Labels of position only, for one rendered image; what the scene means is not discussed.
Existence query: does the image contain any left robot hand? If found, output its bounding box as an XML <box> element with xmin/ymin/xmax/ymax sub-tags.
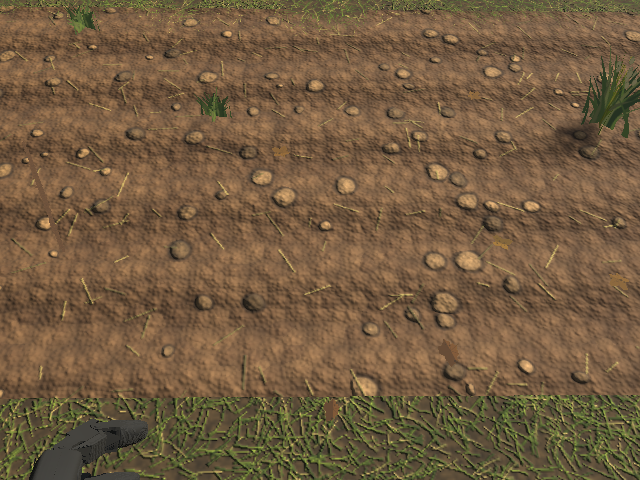
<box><xmin>29</xmin><ymin>419</ymin><xmax>148</xmax><ymax>480</ymax></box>

